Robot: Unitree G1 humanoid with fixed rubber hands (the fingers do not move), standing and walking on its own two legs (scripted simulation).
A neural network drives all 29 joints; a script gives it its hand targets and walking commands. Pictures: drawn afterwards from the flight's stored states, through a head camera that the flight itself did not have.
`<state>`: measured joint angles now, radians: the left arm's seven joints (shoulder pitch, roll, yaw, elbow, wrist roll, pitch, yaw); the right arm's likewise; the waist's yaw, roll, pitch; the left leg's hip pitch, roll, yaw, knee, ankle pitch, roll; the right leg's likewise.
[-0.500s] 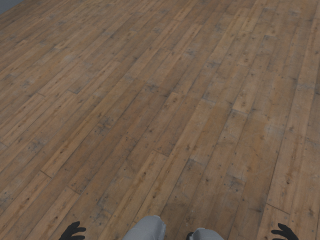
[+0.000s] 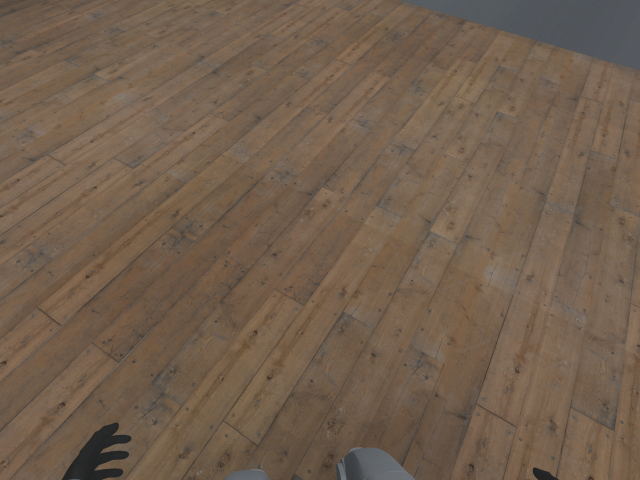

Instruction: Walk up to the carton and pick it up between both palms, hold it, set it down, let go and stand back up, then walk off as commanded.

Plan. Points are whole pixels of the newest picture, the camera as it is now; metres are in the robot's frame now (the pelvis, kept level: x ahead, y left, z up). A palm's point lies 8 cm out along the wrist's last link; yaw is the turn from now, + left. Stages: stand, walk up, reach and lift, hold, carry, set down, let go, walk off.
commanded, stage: walk up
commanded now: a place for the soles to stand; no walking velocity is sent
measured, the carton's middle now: out of the picture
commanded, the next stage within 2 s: none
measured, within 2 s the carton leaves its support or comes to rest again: neither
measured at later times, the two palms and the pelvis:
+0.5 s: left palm out of the picture -0.09 +0.30 -0.10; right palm out of the picture +0.00 -0.31 -0.13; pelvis -0.14 -0.02 -0.01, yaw +12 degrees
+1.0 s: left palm out of the picture -0.33 +0.26 -0.08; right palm out of the picture -0.09 -0.28 -0.12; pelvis -0.31 -0.05 +0.00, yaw +25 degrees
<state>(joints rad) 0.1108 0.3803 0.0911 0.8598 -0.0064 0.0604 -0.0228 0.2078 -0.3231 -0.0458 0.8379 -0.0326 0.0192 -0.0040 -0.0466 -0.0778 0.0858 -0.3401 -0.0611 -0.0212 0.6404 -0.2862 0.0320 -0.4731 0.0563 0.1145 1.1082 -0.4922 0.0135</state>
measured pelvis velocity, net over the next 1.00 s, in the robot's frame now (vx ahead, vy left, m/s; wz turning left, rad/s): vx -0.31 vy -0.05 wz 0.43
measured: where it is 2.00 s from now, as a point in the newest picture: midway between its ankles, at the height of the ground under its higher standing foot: outside the picture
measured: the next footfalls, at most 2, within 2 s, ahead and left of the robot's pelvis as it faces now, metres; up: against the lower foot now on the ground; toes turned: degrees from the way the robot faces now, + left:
right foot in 0.10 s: +0.00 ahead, -0.13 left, +0.00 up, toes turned +5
left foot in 0.50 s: -0.13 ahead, +0.12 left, +0.00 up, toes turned +8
